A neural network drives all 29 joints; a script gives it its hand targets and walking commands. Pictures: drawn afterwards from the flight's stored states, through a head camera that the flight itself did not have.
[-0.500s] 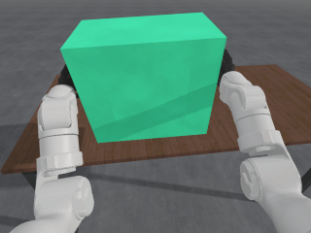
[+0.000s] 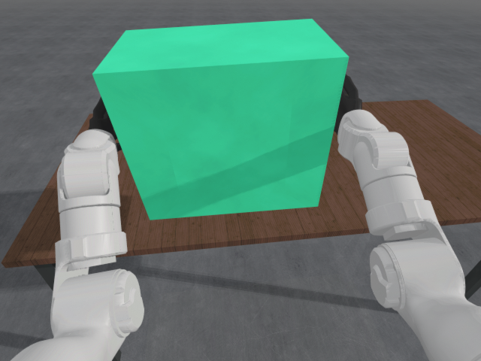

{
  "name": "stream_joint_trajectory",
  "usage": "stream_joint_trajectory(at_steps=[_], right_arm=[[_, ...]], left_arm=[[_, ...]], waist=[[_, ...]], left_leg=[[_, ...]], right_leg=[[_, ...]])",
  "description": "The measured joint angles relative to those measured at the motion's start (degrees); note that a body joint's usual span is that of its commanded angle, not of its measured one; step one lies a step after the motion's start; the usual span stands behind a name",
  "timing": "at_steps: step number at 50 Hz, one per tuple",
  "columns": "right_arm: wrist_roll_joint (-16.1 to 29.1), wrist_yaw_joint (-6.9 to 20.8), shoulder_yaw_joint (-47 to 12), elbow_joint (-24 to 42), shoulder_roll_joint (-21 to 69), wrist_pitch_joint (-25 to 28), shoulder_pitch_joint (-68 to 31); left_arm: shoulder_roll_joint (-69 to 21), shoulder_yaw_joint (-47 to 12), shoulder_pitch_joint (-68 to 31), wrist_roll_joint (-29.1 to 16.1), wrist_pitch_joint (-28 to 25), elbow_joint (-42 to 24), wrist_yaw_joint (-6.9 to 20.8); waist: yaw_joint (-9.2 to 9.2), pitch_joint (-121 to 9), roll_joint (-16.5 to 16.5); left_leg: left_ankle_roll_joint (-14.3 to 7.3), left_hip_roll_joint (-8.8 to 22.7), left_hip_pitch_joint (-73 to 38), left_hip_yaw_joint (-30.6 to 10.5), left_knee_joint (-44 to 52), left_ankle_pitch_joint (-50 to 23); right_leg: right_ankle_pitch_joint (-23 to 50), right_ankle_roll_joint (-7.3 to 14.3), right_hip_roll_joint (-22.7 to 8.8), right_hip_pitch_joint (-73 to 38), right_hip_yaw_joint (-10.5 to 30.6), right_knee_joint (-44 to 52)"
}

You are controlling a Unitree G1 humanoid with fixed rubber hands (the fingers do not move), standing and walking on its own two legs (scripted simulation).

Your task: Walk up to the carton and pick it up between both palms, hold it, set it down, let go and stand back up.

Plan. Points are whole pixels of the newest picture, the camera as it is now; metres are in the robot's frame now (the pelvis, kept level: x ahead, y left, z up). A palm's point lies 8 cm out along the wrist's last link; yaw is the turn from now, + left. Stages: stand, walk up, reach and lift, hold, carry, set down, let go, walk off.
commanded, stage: hold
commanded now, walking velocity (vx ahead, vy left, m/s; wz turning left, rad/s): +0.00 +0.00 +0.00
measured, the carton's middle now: (227, 123) +0.40 +0.00 +0.25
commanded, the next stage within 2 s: none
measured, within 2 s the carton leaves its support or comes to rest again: neither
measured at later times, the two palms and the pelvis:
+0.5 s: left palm (104, 141) +0.37 +0.18 +0.24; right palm (345, 119) +0.37 -0.19 +0.26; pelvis +0.01 +0.00 +0.00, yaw +0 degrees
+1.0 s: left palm (104, 140) +0.37 +0.18 +0.25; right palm (348, 118) +0.37 -0.19 +0.27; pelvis +0.00 +0.00 +0.00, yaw +0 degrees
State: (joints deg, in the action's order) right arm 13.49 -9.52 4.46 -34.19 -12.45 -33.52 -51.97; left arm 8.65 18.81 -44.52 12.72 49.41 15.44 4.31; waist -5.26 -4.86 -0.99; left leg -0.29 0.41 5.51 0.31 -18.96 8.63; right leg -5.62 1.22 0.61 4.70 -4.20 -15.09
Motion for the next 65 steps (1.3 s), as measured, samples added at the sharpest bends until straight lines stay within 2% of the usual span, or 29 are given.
stream_joint_trajectory(at_steps=[13, 32, 49, 55, 65], right_arm=[[0.27, -0.04, -0.52, -0.24, -0.37, -0.49, -0.41], [0.71, -0.35, -0.57, 3.13, -0.01, -0.64, 2.14], [-0.18, -0.05, -0.45, 1.02, -0.12, -0.56, 0.43], [-1.27, 0.52, 1.38, -0.80, 0.42, -0.11, -0.69], [0.57, -0.60, -0.54, 0.68, -0.01, -0.35, 0.10]], left_arm=[[-0.30, 0.33, 0.12, 0.11, 0.30, -0.05, -0.05], [-0.71, -0.25, 2.32, 0.16, 0.82, -3.35, 0.07], [-0.50, 0.40, 0.57, 0.36, 0.20, -0.66, 0.18], [-0.06, 0.01, -0.48, -0.06, -0.42, 1.23, -0.12], [0.21, 0.03, 0.44, -0.22, -0.02, -0.19, 0.15]], waist=[[0.06, -0.04, 0.21], [-0.18, 0.41, 0.05], [0.23, 0.31, 0.15], [0.12, -0.12, 0.01], [-0.07, 0.23, -0.03]], left_leg=[[-0.08, 0.01, -0.53, 0.16, 0.18, 0.30], [0.06, 0.03, -0.97, -0.09, -0.22, 0.70], [-0.04, -0.03, -0.93, 0.21, 0.43, -0.02], [0.05, -0.07, 0.13, -0.21, 0.00, -0.03], [0.05, 0.00, -0.33, -0.13, 0.23, 0.08]], right_leg=[[-0.26, -0.08, 0.03, -0.45, 0.20, 0.12], [-0.55, -0.07, 0.06, -1.13, 0.01, 0.09], [-0.17, -0.01, 0.00, -0.60, 0.32, -0.09], [-0.28, 0.09, -0.04, 0.26, -0.09, -0.42], [-0.16, 0.02, 0.06, -0.33, 0.03, 0.15]])
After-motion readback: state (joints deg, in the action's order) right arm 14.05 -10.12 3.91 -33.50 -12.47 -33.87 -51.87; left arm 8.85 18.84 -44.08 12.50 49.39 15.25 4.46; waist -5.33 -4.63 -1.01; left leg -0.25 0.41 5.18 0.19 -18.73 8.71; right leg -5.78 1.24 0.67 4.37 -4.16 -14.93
